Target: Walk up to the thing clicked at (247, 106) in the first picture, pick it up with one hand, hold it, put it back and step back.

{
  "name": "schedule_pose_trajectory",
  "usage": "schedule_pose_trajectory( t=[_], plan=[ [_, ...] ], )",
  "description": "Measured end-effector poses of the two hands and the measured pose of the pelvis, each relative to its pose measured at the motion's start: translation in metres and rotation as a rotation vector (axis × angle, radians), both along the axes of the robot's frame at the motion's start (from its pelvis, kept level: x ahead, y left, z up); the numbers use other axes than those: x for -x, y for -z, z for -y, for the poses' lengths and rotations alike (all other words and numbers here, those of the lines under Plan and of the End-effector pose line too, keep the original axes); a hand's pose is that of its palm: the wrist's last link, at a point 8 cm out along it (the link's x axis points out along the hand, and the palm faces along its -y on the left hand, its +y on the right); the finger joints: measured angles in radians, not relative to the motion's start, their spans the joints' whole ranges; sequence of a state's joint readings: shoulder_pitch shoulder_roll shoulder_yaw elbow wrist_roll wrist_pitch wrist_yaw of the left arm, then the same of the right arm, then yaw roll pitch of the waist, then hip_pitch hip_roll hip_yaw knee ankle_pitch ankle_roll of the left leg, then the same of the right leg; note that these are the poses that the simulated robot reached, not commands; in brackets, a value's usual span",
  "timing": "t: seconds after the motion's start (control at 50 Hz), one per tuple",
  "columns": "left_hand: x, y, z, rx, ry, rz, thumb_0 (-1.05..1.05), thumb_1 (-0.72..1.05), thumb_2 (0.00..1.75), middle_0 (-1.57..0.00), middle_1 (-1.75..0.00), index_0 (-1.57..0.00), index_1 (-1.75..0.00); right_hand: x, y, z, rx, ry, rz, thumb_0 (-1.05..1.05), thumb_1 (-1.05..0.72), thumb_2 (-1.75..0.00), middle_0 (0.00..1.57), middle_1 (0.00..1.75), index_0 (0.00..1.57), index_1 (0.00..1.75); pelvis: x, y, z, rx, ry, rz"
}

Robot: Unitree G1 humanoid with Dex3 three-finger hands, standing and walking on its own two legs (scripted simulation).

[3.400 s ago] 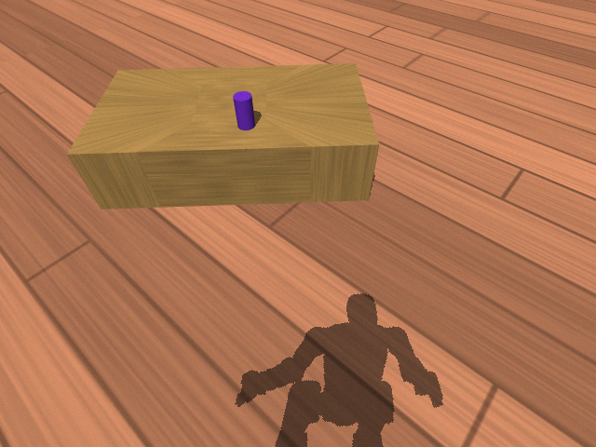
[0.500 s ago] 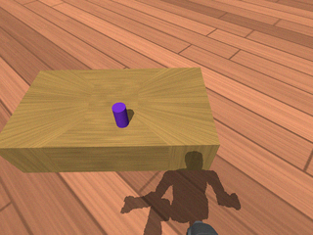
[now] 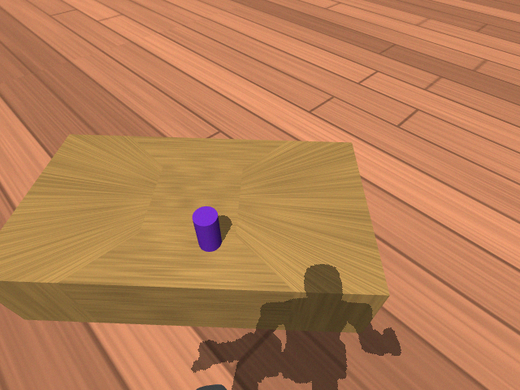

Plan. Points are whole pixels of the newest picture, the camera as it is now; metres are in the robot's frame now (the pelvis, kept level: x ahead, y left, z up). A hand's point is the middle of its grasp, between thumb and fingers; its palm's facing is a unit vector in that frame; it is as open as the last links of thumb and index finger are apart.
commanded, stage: walk up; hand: left
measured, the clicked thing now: (207, 229) +0.63 +0.20 -0.35
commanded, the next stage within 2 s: stand in 1.78 s
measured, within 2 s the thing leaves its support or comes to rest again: neither
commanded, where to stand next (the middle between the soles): +0.16 +0.01 m, yaw -1 degrees
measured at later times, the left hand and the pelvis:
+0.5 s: hand (136, 367) +0.19 +0.24 -0.14, palm faces -0.07 -0.93 -0.36, open 7.4 cm; pelvis +0.07 -0.01 +0.00, yaw -2 degrees
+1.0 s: hand (129, 366) +0.19 +0.25 -0.13, palm faces -0.01 -0.94 -0.33, open 7.4 cm; pelvis +0.10 +0.00 +0.03, yaw -1 degrees
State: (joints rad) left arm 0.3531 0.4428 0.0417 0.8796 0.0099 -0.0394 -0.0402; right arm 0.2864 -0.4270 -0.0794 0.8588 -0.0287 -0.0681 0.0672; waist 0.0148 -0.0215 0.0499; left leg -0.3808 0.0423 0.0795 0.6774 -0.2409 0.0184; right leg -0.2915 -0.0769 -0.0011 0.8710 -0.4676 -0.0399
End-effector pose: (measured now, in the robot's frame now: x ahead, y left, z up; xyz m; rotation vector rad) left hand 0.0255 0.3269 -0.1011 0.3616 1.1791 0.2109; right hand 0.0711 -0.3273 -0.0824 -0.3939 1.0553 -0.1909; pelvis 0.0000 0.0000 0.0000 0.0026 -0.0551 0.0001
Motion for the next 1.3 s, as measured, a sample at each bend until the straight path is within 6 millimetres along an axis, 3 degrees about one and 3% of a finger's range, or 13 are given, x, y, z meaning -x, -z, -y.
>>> schedule_pose_trajectory(
  t=[0.14, 0.26, 0.38, 0.52, 0.72, 1.04, 1.3],
  plan=[
    [-0.062, -0.003, 0.003, 0.029, 0.057, -0.006, 0.00, 0.91, 0.90, -0.20, -0.30, -0.20, -0.29, 0.002, -0.013, -0.007, 0.015, 0.062, -0.056, 0.00, -0.91, -0.90, 0.21, 0.30, 0.20, 0.30, -0.033, -0.013, -0.004, -0.004, 0.022, 0.002],
    [-0.105, -0.006, 0.015, 0.005, 0.069, 0.010, 0.00, 0.91, 0.90, -0.20, -0.30, -0.20, -0.30, -0.004, 0.005, 0.002, 0.003, 0.093, -0.127, 0.00, -0.91, -0.90, 0.21, 0.30, 0.20, 0.30, -0.054, -0.008, 0.004, -0.004, 0.026, -0.001],
    [-0.132, -0.003, 0.033, -0.008, 0.072, 0.042, 0.00, 0.91, 0.90, -0.20, -0.30, -0.20, -0.30, -0.029, 0.034, 0.000, -0.041, 0.111, -0.146, 0.01, -0.91, -0.90, 0.21, 0.30, 0.20, 0.30, -0.064, 0.001, 0.013, 0.001, 0.033, 0.004],
    [-0.157, -0.003, 0.043, 0.041, 0.063, 0.066, 0.00, 0.90, 0.90, -0.20, -0.30, -0.20, -0.30, -0.045, 0.033, -0.017, -0.067, 0.093, -0.147, 0.00, -0.91, -0.90, 0.21, 0.30, 0.20, 0.30, -0.071, -0.005, 0.007, -0.011, 0.031, -0.006],
    [-0.164, -0.004, 0.038, 0.073, 0.019, 0.027, 0.00, 0.90, 0.90, -0.20, -0.30, -0.20, -0.30, -0.066, 0.013, -0.021, -0.048, 0.090, -0.171, 0.00, -0.91, -0.90, 0.21, 0.30, 0.20, 0.30, -0.090, -0.020, 0.002, -0.001, 0.027, -0.012],
    [-0.152, -0.012, 0.033, 0.052, -0.043, -0.048, 0.00, 0.91, 0.90, -0.20, -0.30, -0.20, -0.29, -0.124, 0.002, -0.019, -0.053, 0.069, -0.105, 0.00, -0.91, -0.90, 0.21, 0.30, 0.20, 0.30, -0.104, -0.030, 0.005, -0.001, 0.016, -0.008],
    [-0.154, -0.014, 0.043, 0.054, -0.051, -0.061, 0.00, 0.91, 0.90, -0.20, -0.30, -0.20, -0.30, -0.121, 0.009, -0.021, -0.079, 0.079, -0.151, 0.00, -0.91, -0.90, 0.21, 0.30, 0.20, 0.30, -0.112, -0.032, 0.010, 0.002, 0.008, -0.017]
  ],
)
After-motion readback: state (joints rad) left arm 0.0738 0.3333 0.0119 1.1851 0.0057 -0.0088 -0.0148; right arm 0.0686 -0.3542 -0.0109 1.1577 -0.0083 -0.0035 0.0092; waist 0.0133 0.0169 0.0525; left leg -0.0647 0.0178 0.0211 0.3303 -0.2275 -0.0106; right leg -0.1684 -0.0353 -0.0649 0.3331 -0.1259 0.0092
